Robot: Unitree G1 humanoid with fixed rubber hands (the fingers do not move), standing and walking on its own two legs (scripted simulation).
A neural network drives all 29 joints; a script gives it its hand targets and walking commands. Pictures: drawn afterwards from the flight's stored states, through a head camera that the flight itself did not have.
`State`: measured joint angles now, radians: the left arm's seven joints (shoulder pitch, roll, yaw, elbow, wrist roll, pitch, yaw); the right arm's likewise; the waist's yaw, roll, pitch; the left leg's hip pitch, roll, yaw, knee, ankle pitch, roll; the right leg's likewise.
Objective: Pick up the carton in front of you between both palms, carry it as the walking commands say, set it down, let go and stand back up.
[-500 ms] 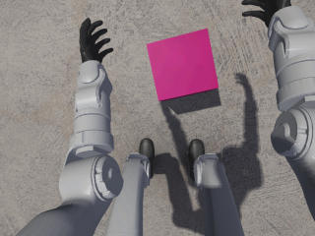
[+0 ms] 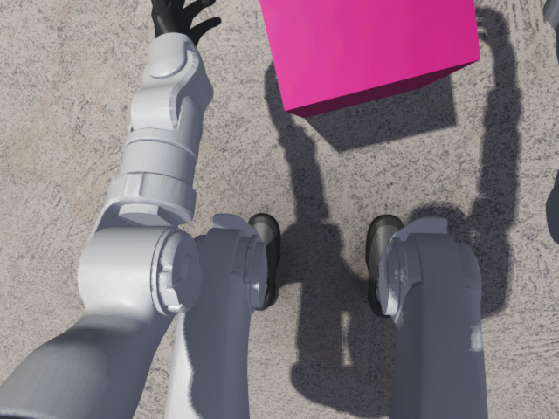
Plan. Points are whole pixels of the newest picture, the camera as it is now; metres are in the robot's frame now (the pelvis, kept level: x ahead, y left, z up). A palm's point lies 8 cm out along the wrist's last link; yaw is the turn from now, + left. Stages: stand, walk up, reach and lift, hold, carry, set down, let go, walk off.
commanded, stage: reach and lift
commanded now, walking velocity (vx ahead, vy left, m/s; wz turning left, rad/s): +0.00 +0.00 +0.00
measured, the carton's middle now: (353, 24) +0.56 -0.07 -0.31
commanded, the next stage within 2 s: none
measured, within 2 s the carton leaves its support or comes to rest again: leaves its support in 1.06 s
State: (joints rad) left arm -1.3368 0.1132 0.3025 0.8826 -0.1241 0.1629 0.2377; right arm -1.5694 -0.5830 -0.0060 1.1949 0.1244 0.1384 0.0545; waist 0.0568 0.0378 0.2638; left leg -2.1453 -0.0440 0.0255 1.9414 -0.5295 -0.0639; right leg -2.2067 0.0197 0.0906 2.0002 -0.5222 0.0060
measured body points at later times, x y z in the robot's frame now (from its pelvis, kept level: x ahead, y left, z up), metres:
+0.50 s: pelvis +0.00 -0.01 -0.06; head +0.38 -0.06 +0.17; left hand +0.55 +0.12 -0.24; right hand +0.59 -0.23 -0.24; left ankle +0.12 +0.13 -0.39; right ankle +0.11 -0.12 -0.40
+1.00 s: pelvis +0.00 -0.01 -0.06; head +0.37 -0.08 +0.18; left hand +0.57 +0.09 -0.23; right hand +0.59 -0.22 -0.23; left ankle +0.12 +0.13 -0.39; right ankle +0.11 -0.12 -0.40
